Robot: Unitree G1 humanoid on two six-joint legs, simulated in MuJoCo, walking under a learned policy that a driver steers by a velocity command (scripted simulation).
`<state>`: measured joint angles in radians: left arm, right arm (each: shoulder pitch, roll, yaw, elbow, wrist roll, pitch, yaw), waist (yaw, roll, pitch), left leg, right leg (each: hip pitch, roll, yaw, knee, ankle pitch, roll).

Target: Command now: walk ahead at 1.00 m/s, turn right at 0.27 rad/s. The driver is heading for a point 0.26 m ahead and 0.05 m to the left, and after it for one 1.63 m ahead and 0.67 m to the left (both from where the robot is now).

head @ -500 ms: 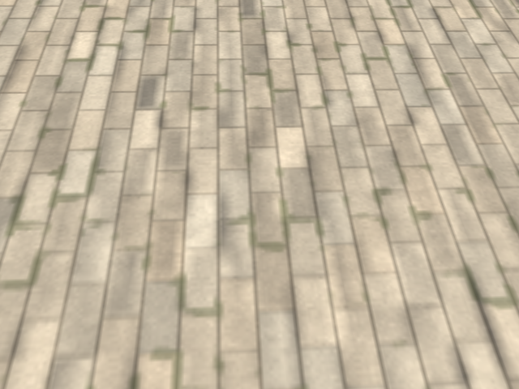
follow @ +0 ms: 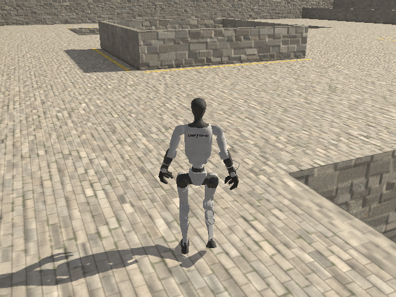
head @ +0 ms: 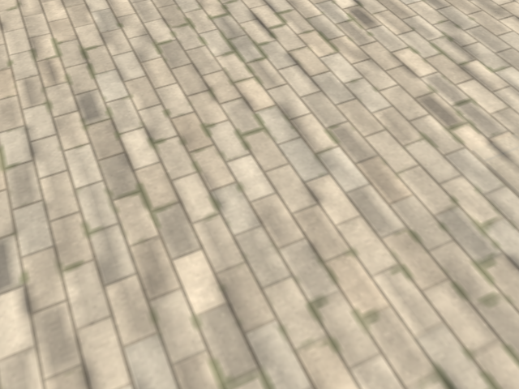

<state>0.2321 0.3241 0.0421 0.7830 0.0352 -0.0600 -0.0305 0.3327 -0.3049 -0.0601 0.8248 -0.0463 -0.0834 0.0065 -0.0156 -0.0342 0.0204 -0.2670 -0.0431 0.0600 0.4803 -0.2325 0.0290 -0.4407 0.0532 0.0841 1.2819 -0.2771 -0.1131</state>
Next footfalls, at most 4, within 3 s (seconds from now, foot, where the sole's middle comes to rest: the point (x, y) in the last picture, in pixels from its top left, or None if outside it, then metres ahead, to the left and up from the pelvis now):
0.28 right None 0.46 -0.12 -0.77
0.72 left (217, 269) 0.84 0.15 -0.77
1.14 right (196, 163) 1.27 0.24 -0.77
1.58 left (78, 143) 1.39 0.68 -0.77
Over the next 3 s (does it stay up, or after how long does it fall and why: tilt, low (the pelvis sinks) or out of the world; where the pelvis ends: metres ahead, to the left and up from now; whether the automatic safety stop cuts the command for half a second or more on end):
stays up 1.50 0.64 0.00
